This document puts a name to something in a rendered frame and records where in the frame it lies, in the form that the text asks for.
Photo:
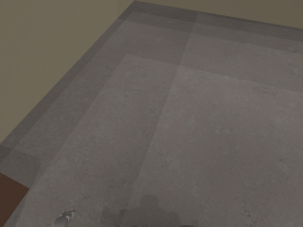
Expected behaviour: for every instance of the robot left hand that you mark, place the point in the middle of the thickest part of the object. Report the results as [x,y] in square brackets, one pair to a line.
[65,218]

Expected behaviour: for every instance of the cupboard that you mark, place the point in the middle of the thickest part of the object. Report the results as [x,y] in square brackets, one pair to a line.
[11,194]

